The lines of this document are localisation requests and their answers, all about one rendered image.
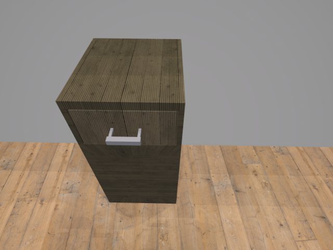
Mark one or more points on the cabinet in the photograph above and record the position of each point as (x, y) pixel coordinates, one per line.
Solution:
(130, 74)

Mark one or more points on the handle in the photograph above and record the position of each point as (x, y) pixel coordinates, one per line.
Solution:
(119, 140)

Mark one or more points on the drawer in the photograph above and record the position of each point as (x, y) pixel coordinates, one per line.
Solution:
(158, 127)

